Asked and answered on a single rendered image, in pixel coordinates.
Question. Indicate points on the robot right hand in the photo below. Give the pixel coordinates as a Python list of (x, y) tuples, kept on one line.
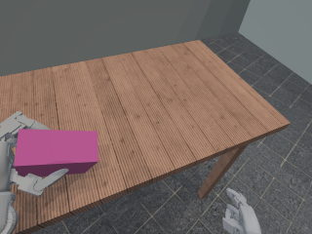
[(244, 220)]

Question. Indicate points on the robot left hand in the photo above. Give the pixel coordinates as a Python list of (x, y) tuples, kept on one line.
[(31, 184)]

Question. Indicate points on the robot left forearm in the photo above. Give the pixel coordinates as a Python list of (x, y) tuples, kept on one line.
[(8, 214)]

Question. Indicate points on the sponge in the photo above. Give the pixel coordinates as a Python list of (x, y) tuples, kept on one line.
[(43, 152)]

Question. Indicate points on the table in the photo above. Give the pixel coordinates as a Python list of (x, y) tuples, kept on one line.
[(157, 112)]

